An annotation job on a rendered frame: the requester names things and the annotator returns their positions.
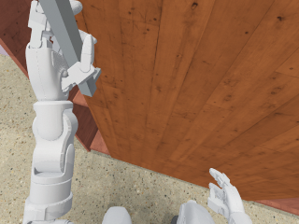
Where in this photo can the handle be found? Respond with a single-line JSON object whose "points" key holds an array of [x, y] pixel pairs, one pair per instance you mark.
{"points": [[60, 16]]}

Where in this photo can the robot right hand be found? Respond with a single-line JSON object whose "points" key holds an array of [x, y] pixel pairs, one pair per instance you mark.
{"points": [[224, 201]]}

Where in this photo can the wardrobe door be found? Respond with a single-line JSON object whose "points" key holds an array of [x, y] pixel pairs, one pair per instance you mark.
{"points": [[290, 202], [189, 85]]}

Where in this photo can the robot left hand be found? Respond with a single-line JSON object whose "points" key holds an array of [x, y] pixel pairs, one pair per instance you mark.
{"points": [[46, 62]]}

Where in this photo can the right robot thigh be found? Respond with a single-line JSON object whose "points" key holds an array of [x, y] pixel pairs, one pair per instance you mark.
{"points": [[194, 213]]}

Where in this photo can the robot right forearm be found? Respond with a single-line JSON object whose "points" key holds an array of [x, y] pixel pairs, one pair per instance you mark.
{"points": [[239, 218]]}

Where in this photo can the robot left forearm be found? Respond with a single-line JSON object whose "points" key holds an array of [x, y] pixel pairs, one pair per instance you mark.
{"points": [[54, 128]]}

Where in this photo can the left robot thigh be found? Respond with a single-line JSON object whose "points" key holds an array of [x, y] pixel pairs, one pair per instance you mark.
{"points": [[117, 215]]}

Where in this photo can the robot thigh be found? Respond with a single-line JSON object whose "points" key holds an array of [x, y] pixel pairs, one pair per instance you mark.
{"points": [[117, 215], [194, 213]]}

